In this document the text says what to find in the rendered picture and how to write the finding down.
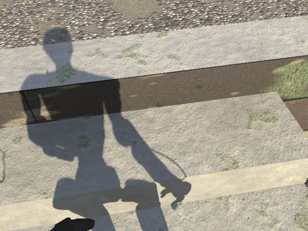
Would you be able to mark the left robot hand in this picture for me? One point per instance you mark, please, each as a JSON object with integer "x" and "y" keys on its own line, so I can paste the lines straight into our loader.
{"x": 78, "y": 224}

